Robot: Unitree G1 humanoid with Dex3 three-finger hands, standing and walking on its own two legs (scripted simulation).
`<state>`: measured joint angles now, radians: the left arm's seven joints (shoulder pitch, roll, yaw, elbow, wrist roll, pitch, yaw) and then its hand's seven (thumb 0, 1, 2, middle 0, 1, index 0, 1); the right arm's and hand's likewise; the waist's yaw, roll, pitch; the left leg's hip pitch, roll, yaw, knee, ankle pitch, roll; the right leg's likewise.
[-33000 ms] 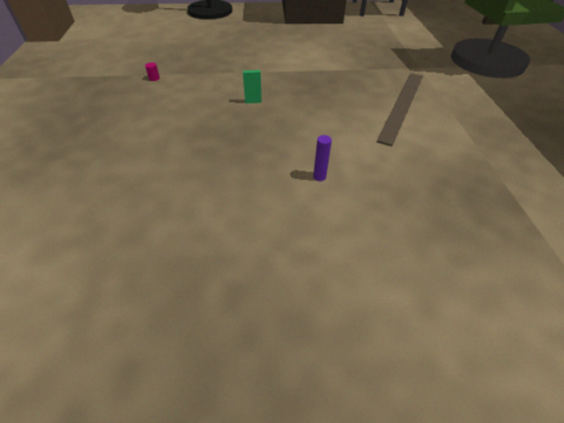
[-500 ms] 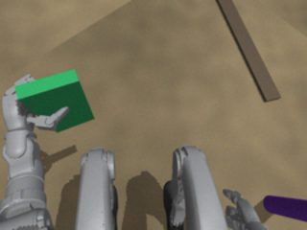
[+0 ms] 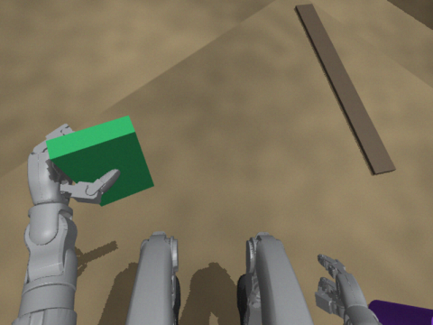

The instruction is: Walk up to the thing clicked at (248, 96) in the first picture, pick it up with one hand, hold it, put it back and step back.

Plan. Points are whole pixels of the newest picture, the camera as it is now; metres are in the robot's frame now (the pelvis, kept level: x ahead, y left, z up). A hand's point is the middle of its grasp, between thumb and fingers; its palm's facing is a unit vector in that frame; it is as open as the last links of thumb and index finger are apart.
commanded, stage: lift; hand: left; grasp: from the side
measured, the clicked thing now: (112, 168) +0.38 +0.19 -0.01
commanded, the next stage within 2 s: hold in 1.04 s
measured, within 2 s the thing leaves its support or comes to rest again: neither
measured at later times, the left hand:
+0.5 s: hand (43, 130) +0.36 +0.22 +0.16, palm faces +0.21 -0.98 -0.03, open 8.0 cm
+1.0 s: hand (30, 91) +0.37 +0.20 +0.22, palm faces +0.21 -0.98 -0.01, open 8.0 cm
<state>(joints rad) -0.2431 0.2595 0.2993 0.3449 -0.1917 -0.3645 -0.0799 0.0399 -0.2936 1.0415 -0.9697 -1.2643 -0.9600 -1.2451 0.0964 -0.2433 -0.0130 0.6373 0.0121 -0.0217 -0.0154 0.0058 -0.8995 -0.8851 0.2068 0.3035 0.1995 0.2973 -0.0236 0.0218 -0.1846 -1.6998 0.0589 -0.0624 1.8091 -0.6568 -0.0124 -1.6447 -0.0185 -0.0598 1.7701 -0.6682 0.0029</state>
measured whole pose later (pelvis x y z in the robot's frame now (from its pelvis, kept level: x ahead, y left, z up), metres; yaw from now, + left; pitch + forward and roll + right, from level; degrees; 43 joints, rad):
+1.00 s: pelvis +0.05 +0.00 +0.18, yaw +3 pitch +13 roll -2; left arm -0.09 0.18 0.16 0.36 -0.15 -0.33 0.00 0.04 -0.29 1.04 -0.97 -1.26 -0.96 -1.24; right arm 0.22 -0.21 0.01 0.66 0.00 -0.05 -0.04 0.01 -0.90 -0.89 0.21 0.30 0.20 0.30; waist -0.02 0.01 -0.09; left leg -0.80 0.05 -0.02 1.06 -0.48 -0.01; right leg -0.75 -0.02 -0.05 1.01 -0.48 0.01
